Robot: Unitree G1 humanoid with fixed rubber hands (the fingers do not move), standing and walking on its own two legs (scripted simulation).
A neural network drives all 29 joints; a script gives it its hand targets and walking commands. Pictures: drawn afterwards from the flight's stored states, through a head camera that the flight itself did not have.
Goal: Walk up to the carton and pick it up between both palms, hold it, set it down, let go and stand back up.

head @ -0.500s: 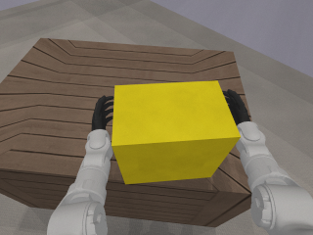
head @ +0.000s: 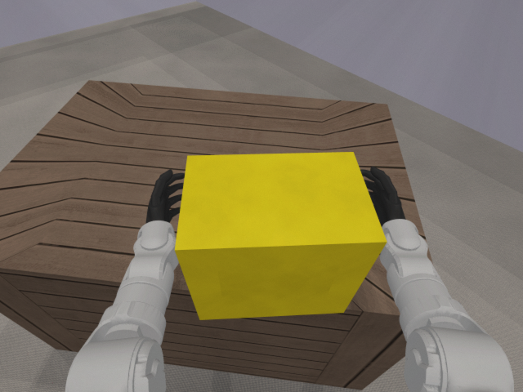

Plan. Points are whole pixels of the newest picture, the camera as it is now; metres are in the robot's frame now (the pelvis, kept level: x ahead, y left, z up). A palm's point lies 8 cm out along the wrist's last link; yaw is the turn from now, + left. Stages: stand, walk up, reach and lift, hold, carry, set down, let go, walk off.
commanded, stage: reach and lift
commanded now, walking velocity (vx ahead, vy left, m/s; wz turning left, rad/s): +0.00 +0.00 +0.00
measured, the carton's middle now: (272, 240) +0.39 +0.02 +0.00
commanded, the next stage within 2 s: none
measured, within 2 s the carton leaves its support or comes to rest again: neither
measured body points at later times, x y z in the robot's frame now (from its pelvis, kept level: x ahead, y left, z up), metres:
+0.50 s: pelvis +0.01 +0.01 +0.00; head +0.00 +0.02 +0.45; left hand +0.40 +0.19 +0.10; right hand +0.41 -0.18 +0.11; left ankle +0.01 +0.12 -0.75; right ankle +0.01 -0.11 -0.75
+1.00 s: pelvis +0.00 +0.01 +0.00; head -0.03 +0.04 +0.45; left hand +0.38 +0.20 +0.15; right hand +0.38 -0.17 +0.15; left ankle +0.01 +0.12 -0.75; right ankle +0.01 -0.11 -0.75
